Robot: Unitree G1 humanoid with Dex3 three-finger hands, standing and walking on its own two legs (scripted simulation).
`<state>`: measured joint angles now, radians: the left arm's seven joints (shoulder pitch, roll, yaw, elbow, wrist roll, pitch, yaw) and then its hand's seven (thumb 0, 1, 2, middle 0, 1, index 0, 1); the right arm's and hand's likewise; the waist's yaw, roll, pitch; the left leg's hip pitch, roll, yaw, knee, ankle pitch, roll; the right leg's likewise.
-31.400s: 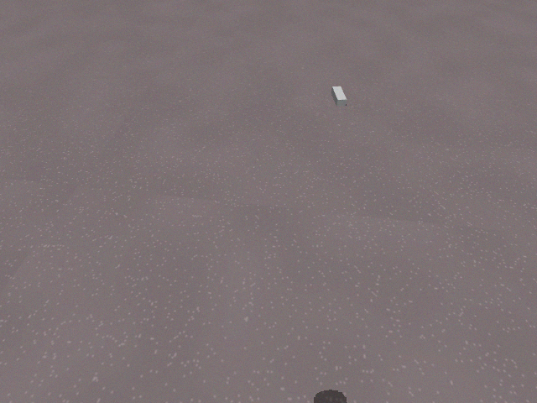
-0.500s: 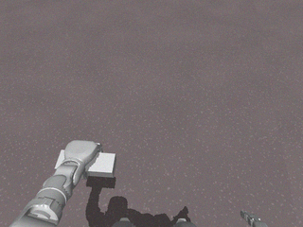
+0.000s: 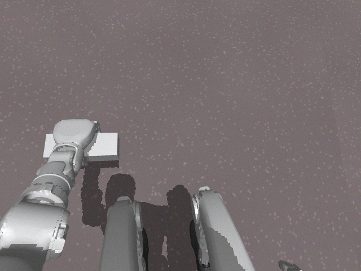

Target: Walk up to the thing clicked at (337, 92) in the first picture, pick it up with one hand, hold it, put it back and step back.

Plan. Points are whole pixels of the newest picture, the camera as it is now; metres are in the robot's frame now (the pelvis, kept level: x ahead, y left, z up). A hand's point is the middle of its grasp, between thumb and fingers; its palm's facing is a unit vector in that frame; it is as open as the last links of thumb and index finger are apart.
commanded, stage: crouch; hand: left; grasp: from above
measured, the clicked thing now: (84, 147) +0.44 +0.21 -0.17
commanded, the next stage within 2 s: lower in 1.02 s
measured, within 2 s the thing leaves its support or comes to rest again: neither
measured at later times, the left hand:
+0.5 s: hand (96, 151) +0.46 +0.21 -0.28, palm faces -0.46 +0.01 -0.89, open 9.1 cm
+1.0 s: hand (102, 152) +0.47 +0.20 -0.35, palm faces -0.47 +0.02 -0.88, open 9.1 cm
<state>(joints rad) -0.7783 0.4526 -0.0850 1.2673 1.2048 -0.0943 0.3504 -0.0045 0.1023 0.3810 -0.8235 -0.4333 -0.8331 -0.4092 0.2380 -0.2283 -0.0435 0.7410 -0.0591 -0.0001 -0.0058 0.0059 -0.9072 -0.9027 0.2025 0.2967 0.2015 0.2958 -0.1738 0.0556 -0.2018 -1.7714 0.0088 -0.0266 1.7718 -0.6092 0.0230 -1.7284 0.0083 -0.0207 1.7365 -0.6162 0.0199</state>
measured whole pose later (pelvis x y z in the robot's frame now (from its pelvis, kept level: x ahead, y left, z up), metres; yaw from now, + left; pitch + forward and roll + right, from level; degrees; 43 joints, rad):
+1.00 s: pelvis -0.01 -0.01 -0.17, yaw -5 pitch +36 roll -7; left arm -1.01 0.67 0.04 1.50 1.29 -0.19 0.44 0.00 0.11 0.37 -0.82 -0.44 -0.83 -0.41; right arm 0.18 -0.26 0.05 0.75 -0.15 -0.06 0.12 0.00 -0.92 -0.91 0.20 0.30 0.20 0.30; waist -0.27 0.00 -0.06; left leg -2.28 0.02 -0.10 2.32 -0.69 0.00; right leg -2.22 0.03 -0.09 2.25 -0.68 0.00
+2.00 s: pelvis -0.01 -0.01 -0.21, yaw -9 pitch +32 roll -11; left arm -1.04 0.85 0.11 1.63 1.33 -0.22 0.55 -0.01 0.12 0.37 -0.81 -0.44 -0.82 -0.42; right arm 0.16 -0.31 0.17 0.72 -0.22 -0.14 0.20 0.00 -0.91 -0.90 0.20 0.30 0.20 0.30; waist -0.35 -0.07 0.09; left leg -2.37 0.03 -0.19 2.51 -0.72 0.00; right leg -2.29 0.05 -0.16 2.38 -0.67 0.02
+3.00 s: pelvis -0.01 +0.00 -0.22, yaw -12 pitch +28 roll -14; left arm -1.08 0.98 0.09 1.77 1.32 -0.23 0.64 -0.01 0.12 0.36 -0.81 -0.45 -0.82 -0.42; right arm 0.13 -0.34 0.29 0.67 -0.25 -0.24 0.26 0.00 -0.91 -0.91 0.20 0.30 0.20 0.30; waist -0.41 -0.14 0.18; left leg -2.34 0.03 -0.25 2.55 -0.72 0.01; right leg -2.24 0.08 -0.20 2.38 -0.65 0.03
